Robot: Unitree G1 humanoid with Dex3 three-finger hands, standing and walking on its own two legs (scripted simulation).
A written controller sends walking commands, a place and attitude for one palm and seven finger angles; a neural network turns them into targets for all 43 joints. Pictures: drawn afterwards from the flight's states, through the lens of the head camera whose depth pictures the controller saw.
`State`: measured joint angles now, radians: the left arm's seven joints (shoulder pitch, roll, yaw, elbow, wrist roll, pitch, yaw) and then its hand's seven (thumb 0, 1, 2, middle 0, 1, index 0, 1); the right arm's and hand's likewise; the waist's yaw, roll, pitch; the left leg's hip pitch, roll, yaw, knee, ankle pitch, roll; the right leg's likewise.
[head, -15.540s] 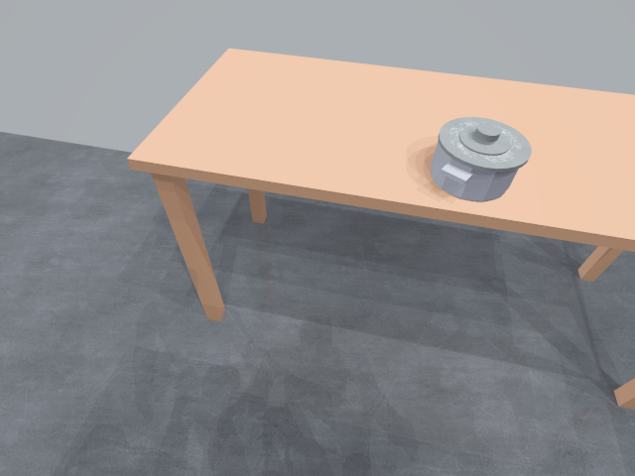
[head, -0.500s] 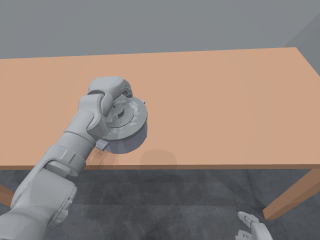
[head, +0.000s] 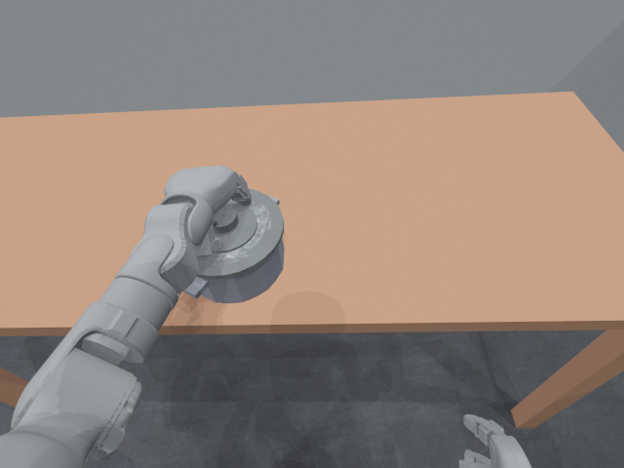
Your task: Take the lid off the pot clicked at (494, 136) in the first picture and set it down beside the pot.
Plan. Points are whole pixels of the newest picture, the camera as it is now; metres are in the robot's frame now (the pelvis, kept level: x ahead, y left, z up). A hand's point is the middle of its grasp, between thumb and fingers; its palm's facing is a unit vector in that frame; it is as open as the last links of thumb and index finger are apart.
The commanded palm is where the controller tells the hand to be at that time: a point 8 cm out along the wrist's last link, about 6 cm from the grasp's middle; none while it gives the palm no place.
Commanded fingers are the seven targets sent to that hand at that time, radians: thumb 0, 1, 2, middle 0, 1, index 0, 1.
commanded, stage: close the fingers and squeeze the knob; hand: left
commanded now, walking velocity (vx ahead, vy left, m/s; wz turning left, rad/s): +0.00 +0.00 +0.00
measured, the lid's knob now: (222, 219) +0.45 +0.14 +0.07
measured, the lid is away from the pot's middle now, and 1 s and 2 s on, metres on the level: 0.00 0.00 0.00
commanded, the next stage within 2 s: lift the lid straight up in 1.68 s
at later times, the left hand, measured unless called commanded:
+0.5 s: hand (207, 223) +0.42 +0.16 +0.09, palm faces -0.30 -0.05 -0.95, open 9.0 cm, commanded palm +0.40 +0.15 +0.16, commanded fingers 0.00 0.07 1.09 -0.66 -0.84 -0.66 -0.84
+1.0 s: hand (212, 225) +0.41 +0.15 +0.09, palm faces -0.28 -0.06 -0.96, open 7.5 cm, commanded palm +0.39 +0.15 +0.16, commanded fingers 0.00 0.45 0.73 -0.81 -0.99 -0.81 -0.99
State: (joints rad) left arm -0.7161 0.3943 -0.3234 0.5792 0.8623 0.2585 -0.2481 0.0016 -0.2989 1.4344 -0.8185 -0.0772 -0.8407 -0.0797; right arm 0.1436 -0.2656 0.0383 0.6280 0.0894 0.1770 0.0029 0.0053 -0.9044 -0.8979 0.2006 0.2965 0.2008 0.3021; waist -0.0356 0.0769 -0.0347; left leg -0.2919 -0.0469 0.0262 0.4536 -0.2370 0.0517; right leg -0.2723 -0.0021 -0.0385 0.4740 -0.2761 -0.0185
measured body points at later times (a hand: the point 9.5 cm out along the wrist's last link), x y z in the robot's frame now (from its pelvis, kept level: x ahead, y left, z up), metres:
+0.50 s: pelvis +0.00 +0.01 +0.00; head +0.02 -0.02 +0.45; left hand +0.43 +0.16 +0.14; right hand +0.13 -0.23 -0.13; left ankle -0.01 +0.09 -0.74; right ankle -0.02 -0.11 -0.74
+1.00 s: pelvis -0.01 +0.01 +0.00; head +0.01 -0.02 +0.45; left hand +0.42 +0.15 +0.15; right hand +0.15 -0.23 -0.12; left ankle -0.01 +0.09 -0.74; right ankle -0.02 -0.11 -0.74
